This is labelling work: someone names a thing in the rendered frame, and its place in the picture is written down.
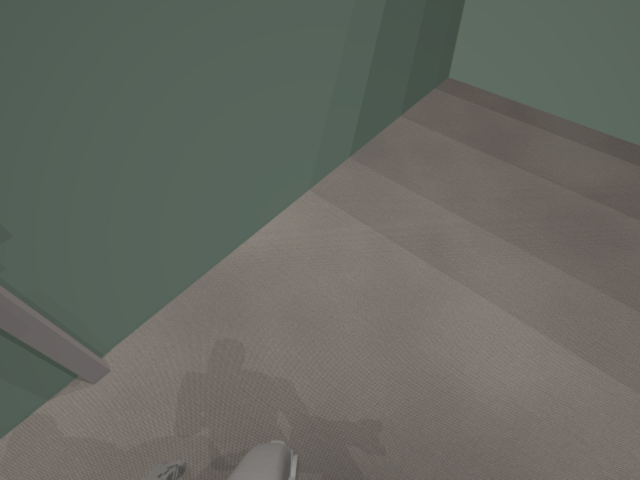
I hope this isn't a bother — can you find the panel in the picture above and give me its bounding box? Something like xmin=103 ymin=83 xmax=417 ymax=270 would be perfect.
xmin=0 ymin=286 xmax=111 ymax=385

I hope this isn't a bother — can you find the robot left thigh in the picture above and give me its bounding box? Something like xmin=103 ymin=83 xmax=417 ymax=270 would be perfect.
xmin=227 ymin=443 xmax=299 ymax=480

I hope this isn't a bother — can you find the robot left hand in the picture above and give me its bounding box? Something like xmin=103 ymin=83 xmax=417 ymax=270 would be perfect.
xmin=140 ymin=460 xmax=186 ymax=480

